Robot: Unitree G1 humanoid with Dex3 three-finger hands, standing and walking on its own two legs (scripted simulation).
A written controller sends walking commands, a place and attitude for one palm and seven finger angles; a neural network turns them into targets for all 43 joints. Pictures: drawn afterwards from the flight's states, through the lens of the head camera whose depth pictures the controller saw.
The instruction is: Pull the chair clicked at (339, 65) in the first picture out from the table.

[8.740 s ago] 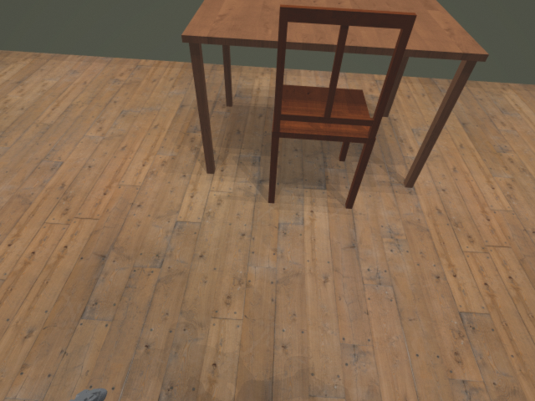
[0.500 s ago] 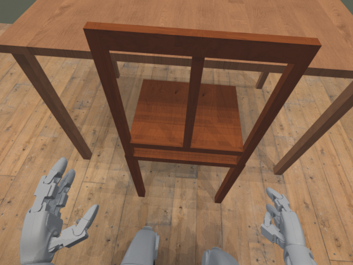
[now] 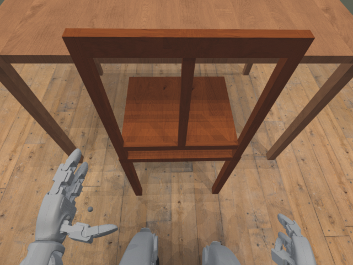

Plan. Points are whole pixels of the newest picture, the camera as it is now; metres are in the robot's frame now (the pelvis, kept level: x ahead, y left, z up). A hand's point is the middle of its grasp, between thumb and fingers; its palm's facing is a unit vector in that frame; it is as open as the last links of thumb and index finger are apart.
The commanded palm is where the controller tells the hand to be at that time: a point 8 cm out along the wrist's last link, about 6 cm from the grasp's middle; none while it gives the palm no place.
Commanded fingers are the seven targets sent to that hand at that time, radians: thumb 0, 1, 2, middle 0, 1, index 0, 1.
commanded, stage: raise the hand toward the chair's back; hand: left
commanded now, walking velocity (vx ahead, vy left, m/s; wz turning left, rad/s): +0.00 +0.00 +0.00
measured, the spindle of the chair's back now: (184, 110) +0.48 +0.01 +0.03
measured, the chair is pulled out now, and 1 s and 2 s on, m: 0.00 0.00 0.00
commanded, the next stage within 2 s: aim the fingers beside a spindle in 1.02 s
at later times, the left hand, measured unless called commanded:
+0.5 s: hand (59, 191) +0.24 +0.23 +0.07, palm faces +0.12 -0.99 -0.07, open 16.9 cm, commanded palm +0.22 +0.28 +0.06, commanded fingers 0.00 -0.50 0.30 -0.06 -0.08 -0.06 -0.08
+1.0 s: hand (73, 192) +0.25 +0.22 +0.05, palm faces +0.06 -1.00 -0.05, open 16.9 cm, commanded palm +0.22 +0.27 +0.06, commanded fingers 0.00 -0.50 0.30 -0.06 -0.08 -0.06 -0.08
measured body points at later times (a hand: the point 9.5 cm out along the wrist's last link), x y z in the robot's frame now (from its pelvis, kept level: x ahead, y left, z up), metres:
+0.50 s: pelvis +0.00 +0.02 +0.02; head +0.07 +0.04 +0.46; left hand +0.23 +0.28 +0.08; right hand +0.18 -0.21 -0.06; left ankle +0.05 +0.11 -0.64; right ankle +0.00 -0.11 -0.64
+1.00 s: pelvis +0.01 +0.01 +0.02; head +0.08 +0.02 +0.46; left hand +0.24 +0.27 +0.06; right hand +0.18 -0.23 -0.06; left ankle +0.05 +0.11 -0.64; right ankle +0.00 -0.11 -0.64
